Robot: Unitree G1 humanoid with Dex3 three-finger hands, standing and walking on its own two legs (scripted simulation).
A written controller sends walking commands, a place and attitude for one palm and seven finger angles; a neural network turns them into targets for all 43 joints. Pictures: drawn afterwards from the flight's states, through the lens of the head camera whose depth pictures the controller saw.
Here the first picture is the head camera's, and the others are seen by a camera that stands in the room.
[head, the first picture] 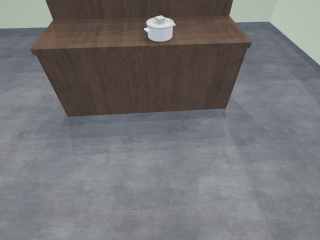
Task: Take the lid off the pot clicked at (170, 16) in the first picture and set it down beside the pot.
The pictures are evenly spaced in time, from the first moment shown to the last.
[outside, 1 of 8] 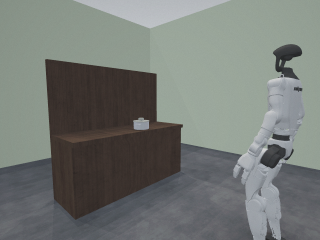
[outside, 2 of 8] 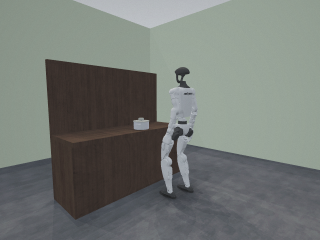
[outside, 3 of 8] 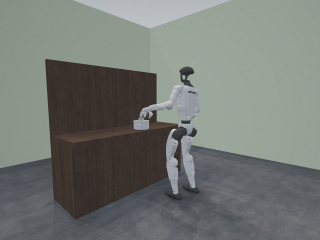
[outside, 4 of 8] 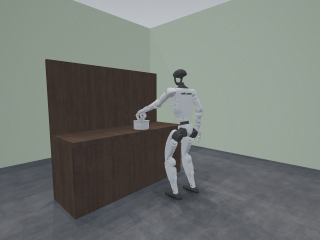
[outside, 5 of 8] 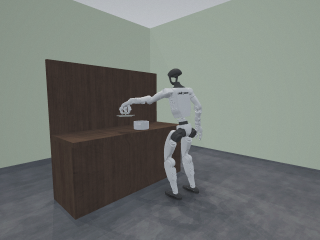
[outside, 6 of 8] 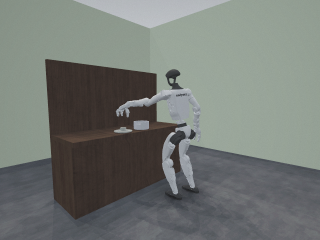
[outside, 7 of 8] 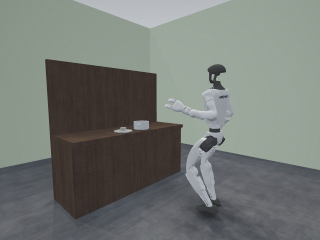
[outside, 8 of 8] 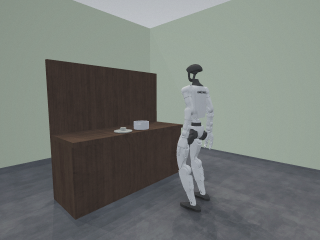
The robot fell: no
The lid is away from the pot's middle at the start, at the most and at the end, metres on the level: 0.00 0.28 0.28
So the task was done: yes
